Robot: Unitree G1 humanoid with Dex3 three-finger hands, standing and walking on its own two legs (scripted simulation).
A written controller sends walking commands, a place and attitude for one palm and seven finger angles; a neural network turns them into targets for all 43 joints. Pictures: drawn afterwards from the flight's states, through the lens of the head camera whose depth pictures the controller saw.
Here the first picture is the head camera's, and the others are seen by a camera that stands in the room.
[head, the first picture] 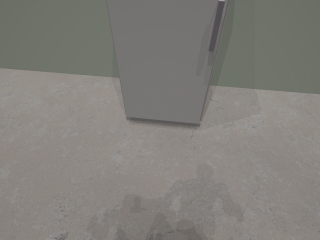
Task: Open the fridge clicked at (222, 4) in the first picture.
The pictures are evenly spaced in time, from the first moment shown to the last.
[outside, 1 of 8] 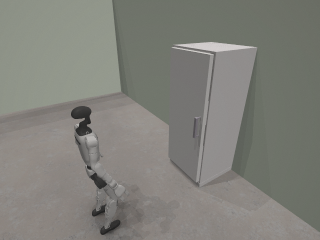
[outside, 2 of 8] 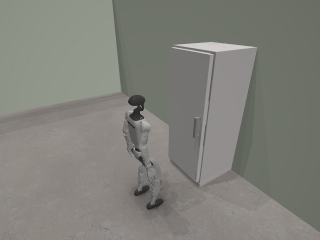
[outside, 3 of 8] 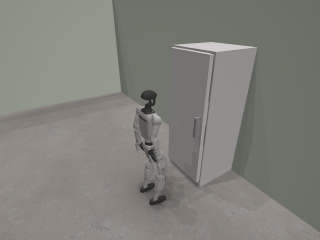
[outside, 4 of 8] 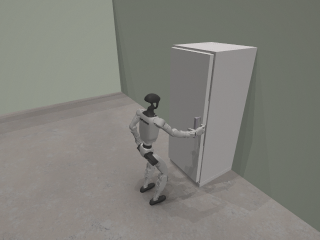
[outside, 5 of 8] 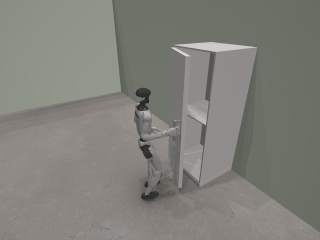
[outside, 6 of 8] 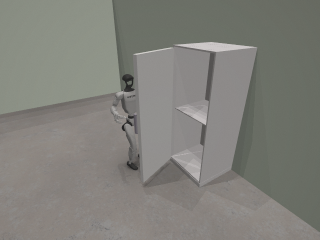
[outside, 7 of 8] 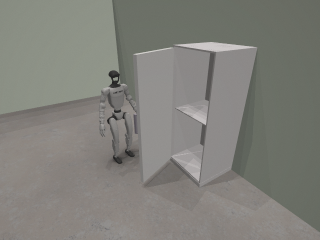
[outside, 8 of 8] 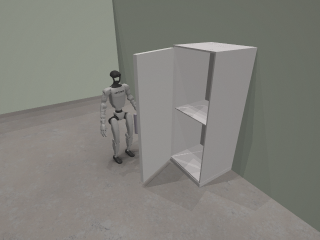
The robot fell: no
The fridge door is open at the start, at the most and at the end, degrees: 0 72 70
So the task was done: yes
